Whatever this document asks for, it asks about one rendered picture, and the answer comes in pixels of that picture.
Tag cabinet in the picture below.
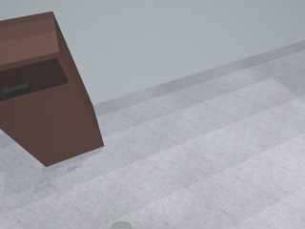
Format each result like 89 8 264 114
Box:
0 11 104 167

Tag drawer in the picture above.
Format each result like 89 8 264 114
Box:
0 57 69 102

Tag handle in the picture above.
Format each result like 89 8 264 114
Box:
2 79 32 98

